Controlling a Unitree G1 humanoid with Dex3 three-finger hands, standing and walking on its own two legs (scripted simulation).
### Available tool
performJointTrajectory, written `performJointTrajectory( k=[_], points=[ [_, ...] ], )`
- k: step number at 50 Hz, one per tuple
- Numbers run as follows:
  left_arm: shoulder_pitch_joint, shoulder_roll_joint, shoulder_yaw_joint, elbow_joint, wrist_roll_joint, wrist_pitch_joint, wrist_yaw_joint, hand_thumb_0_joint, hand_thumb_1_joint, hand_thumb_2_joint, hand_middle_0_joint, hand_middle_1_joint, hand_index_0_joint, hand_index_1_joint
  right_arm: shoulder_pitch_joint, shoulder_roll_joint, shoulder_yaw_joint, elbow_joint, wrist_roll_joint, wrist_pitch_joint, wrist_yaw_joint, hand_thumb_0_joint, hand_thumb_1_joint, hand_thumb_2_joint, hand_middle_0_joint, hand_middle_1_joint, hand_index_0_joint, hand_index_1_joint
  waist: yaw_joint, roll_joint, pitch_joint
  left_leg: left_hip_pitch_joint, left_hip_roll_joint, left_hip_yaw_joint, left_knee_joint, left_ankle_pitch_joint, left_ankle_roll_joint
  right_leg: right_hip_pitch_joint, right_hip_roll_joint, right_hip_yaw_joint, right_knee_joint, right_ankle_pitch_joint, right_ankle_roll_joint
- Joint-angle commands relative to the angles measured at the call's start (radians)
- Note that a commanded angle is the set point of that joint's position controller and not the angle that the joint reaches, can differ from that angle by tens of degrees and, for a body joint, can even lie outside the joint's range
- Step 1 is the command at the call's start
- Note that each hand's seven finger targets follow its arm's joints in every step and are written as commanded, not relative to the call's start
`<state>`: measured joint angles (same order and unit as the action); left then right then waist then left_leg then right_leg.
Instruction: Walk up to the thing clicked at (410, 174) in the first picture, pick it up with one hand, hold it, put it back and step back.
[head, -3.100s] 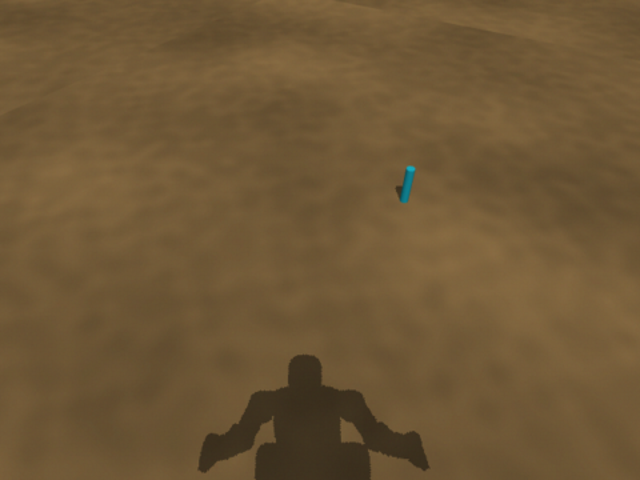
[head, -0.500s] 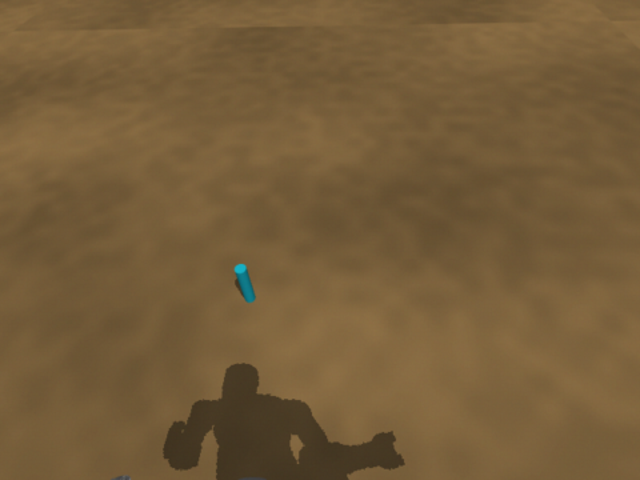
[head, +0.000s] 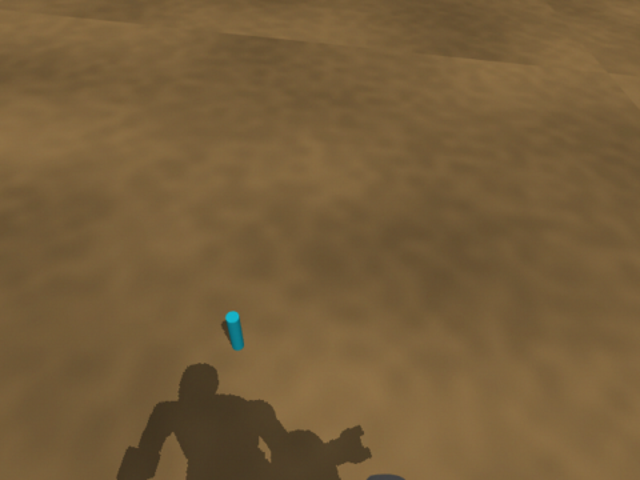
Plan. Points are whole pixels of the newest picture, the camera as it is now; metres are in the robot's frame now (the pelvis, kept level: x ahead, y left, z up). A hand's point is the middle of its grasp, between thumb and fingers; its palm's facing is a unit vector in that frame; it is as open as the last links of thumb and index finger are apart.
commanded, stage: walk up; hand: left
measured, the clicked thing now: (235, 331) +0.67 +0.23 -0.68
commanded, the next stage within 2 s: none
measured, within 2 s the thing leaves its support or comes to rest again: neither
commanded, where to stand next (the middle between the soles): +0.40 -0.01 m, yaw +1 degrees
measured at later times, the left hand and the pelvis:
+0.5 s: hand (158, 437) +0.22 +0.22 -0.12, palm faces +0.00 -0.91 -0.40, open 7.4 cm; pelvis +0.17 -0.05 +0.00, yaw +0 degrees
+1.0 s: hand (153, 371) +0.33 +0.27 -0.16, palm faces +0.00 -0.94 -0.34, open 7.4 cm; pelvis +0.28 +0.00 -0.01, yaw +2 degrees
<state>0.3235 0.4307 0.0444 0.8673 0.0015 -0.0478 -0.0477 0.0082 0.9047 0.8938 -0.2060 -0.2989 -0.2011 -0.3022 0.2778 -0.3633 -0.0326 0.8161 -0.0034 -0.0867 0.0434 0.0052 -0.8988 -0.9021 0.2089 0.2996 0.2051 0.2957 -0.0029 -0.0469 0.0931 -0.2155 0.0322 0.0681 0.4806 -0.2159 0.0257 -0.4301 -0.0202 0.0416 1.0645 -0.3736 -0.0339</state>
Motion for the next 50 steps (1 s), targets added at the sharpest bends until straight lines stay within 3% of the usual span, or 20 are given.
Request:
performJointTrajectory(
  k=[1,5,9,12,13,14,15,16,19,21,27,30,32,34,35,36,37,38,42,50],
  points=[
    [0.055,0.158,0.055,-0.058,0.000,-0.013,-0.004,0.000,0.900,0.900,-0.200,-0.300,-0.200,-0.300,0.043,-0.283,-0.092,-0.058,0.005,-0.022,-0.017,0.000,-0.900,-0.900,0.200,0.300,0.200,0.300,-0.006,0.215,-0.019,0.064,0.195,-0.152,-0.220,0.133,0.187,-0.080,-0.067,-0.024,-0.150,0.089,0.039],
    [-0.049,0.158,0.067,-0.076,0.011,-0.017,-0.015,0.000,0.900,0.900,-0.200,-0.300,-0.200,-0.300,0.042,-0.318,-0.103,-0.063,-0.001,-0.021,-0.009,0.000,-0.900,-0.900,0.200,0.300,0.200,0.300,-0.018,0.230,0.038,-0.049,0.217,-0.170,-0.264,-0.065,0.197,-0.009,-0.091,-0.045,-0.332,0.164,0.036],
    [-0.041,0.157,0.076,-0.051,0.012,-0.032,-0.015,0.000,0.900,0.900,-0.200,-0.300,-0.200,-0.300,0.018,-0.305,-0.097,-0.075,0.003,-0.010,-0.006,0.000,-0.900,-0.900,0.200,0.300,0.200,0.300,0.006,0.186,-0.010,-0.068,0.201,-0.155,-0.145,0.007,0.168,0.151,-0.046,-0.078,-0.470,0.217,0.022],
    [0.096,0.204,0.100,-0.006,0.018,-0.053,0.006,0.000,0.900,0.900,-0.200,-0.300,-0.200,-0.300,0.058,-0.229,-0.069,-0.079,0.005,0.001,-0.007,0.000,-0.900,-0.900,0.200,0.300,0.200,0.300,0.081,-0.008,-0.129,-0.125,0.105,-0.066,0.216,0.117,0.101,0.442,-0.008,-0.072,-0.594,0.175,-0.011],
    [0.177,0.271,0.122,-0.001,0.026,-0.063,0.019,0.000,0.900,0.900,-0.200,-0.300,-0.200,-0.300,0.101,-0.171,-0.047,-0.090,0.008,-0.001,-0.008,0.000,-0.900,-0.900,0.200,0.300,0.200,0.300,0.109,-0.214,-0.186,-0.239,0.015,-0.009,0.493,-0.030,0.060,0.529,-0.188,0.191,-0.697,0.023,-0.057],
    [0.145,0.315,0.119,-0.033,0.019,-0.070,0.027,0.000,0.900,0.900,-0.200,-0.300,-0.200,-0.300,0.145,-0.156,-0.038,-0.078,0.007,0.010,-0.011,0.000,-0.900,-0.900,0.200,0.300,0.200,0.300,0.078,-0.237,-0.135,-0.404,-0.088,-0.065,0.614,-0.304,0.016,0.530,-0.379,0.540,-0.805,-0.039,-0.124],
    [0.090,0.328,0.116,-0.037,0.002,-0.062,0.025,0.000,0.900,0.900,-0.200,-0.300,-0.200,-0.300,0.115,-0.268,-0.069,-0.056,-0.002,0.023,-0.025,0.000,-0.900,-0.900,0.200,0.300,0.200,0.300,0.077,-0.162,-0.107,-0.424,-0.030,-0.111,0.684,-0.316,0.021,0.472,-0.433,0.619,-0.813,-0.087,-0.211],
    [0.070,0.300,0.110,-0.048,-0.005,-0.057,0.026,0.000,0.900,0.900,-0.200,-0.300,-0.200,-0.300,0.076,-0.297,-0.077,-0.044,-0.004,0.023,-0.028,0.000,-0.900,-0.900,0.200,0.300,0.200,0.300,0.071,-0.114,-0.051,-0.428,0.001,-0.146,0.694,-0.285,0.020,0.390,-0.406,0.557,-0.823,-0.039,-0.226],
    [-0.010,0.231,0.083,-0.062,-0.010,-0.061,0.034,0.000,0.900,0.900,-0.200,-0.300,-0.200,-0.300,0.127,-0.253,-0.071,0.006,0.019,0.031,-0.013,0.000,-0.900,-0.900,0.200,0.300,0.200,0.300,0.011,-0.097,-0.027,-0.333,0.016,-0.173,0.593,-0.146,0.014,0.304,-0.241,0.198,-0.799,0.194,-0.116],
    [-0.015,0.228,0.078,-0.067,-0.002,-0.067,0.032,0.000,0.900,0.900,-0.200,-0.300,-0.200,-0.300,0.135,-0.233,-0.073,0.011,0.008,0.039,-0.002,0.000,-0.900,-0.900,0.200,0.300,0.200,0.300,0.007,-0.120,-0.025,-0.287,0.008,-0.148,0.566,-0.086,0.002,0.237,-0.205,0.107,-0.803,0.258,-0.142],
    [-0.002,0.234,0.090,-0.102,0.011,-0.063,0.025,0.000,0.900,0.900,-0.200,-0.300,-0.200,-0.300,0.012,-0.223,-0.082,-0.024,-0.015,0.035,0.023,0.000,-0.900,-0.900,0.200,0.300,0.200,0.300,0.045,-0.104,-0.001,-0.281,0.057,-0.083,0.256,-0.024,-0.034,0.236,-0.241,0.056,-0.817,0.068,-0.189],
    [0.029,0.244,0.085,-0.096,0.010,-0.058,0.024,0.000,0.900,0.900,-0.200,-0.300,-0.200,-0.300,-0.045,-0.213,-0.083,-0.038,-0.017,0.022,0.027,0.000,-0.900,-0.900,0.200,0.300,0.200,0.300,0.059,-0.096,-0.012,-0.217,0.046,-0.051,0.153,0.011,-0.022,0.243,-0.238,0.039,-0.759,0.162,-0.175],
    [0.010,0.255,0.083,-0.102,0.005,-0.053,0.024,0.000,0.900,0.900,-0.200,-0.300,-0.200,-0.300,-0.014,-0.212,-0.083,-0.030,-0.020,0.014,0.025,0.000,-0.900,-0.900,0.200,0.300,0.200,0.300,0.031,-0.084,-0.038,-0.119,0.036,-0.024,0.103,0.013,-0.008,0.210,-0.249,0.039,-0.703,0.171,-0.168],
    [-0.015,0.221,0.067,-0.113,0.006,-0.046,0.027,0.000,0.900,0.900,-0.200,-0.300,-0.200,-0.300,0.109,-0.237,-0.098,0.014,-0.024,0.004,0.015,0.000,-0.900,-0.900,0.200,0.300,0.200,0.300,-0.049,0.019,-0.101,0.099,-0.006,-0.004,0.035,0.014,0.011,0.125,-0.199,-0.017,-0.509,0.229,-0.124],
    [0.016,0.168,0.048,-0.120,0.009,-0.045,0.027,0.000,0.900,0.900,-0.200,-0.300,-0.200,-0.300,0.218,-0.294,-0.118,0.044,-0.029,-0.001,0.003,0.000,-0.900,-0.900,0.200,0.300,0.200,0.300,-0.103,0.203,-0.169,0.254,0.039,-0.113,-0.026,-0.112,0.044,0.042,-0.137,-0.064,-0.235,0.255,-0.088],
    [0.078,0.065,0.013,-0.123,-0.006,-0.037,0.033,0.000,0.900,0.900,-0.200,-0.300,-0.200,-0.300,0.182,-0.360,-0.126,0.020,-0.034,-0.001,-0.017,0.000,-0.900,-0.900,0.200,0.300,0.200,0.300,-0.050,0.442,-0.160,0.292,0.285,-0.485,-0.134,-0.025,0.114,-0.137,-0.002,-0.125,-0.035,-0.085,-0.007],
    [0.097,0.153,0.038,-0.085,-0.004,-0.019,0.052,0.000,0.900,0.900,-0.200,-0.300,-0.200,-0.300,0.146,-0.380,-0.126,-0.007,-0.010,0.003,-0.019,0.000,-0.900,-0.900,0.200,0.300,0.200,0.300,-0.042,0.291,-0.133,0.222,0.380,-0.652,-0.198,-0.036,0.201,-0.168,0.035,-0.057,0.023,-0.196,-0.009],
    [0.068,0.205,0.048,-0.067,0.003,-0.009,0.061,0.000,0.900,0.900,-0.200,-0.300,-0.200,-0.300,0.119,-0.370,-0.127,-0.004,0.005,0.010,-0.018,0.000,-0.900,-0.900,0.200,0.300,0.200,0.300,-0.036,0.253,-0.066,0.131,0.400,-0.643,-0.191,-0.023,0.253,-0.162,-0.008,-0.013,0.091,-0.205,-0.019],
    [0.091,0.170,0.041,-0.028,-0.012,-0.001,0.050,0.000,0.900,0.900,-0.200,-0.300,-0.200,-0.300,0.047,-0.268,-0.082,-0.028,0.008,0.001,-0.037,0.000,-0.900,-0.900,0.200,0.300,0.200,0.300,0.014,0.190,-0.046,0.042,0.228,-0.233,-0.109,0.470,0.153,-0.044,-0.035,0.031,0.013,-0.050,-0.006],
    [0.006,0.130,0.034,0.010,-0.005,0.020,0.060,0.000,0.900,0.900,-0.200,-0.300,-0.200,-0.300,-0.050,-0.267,-0.067,-0.043,-0.004,0.031,-0.051,0.000,-0.900,-0.900,0.200,0.300,0.200,0.300,0.007,0.220,-0.084,-0.083,0.227,-0.151,-0.034,0.466,0.185,0.130,-0.031,-0.059,-0.286,0.074,0.030]
  ],
)
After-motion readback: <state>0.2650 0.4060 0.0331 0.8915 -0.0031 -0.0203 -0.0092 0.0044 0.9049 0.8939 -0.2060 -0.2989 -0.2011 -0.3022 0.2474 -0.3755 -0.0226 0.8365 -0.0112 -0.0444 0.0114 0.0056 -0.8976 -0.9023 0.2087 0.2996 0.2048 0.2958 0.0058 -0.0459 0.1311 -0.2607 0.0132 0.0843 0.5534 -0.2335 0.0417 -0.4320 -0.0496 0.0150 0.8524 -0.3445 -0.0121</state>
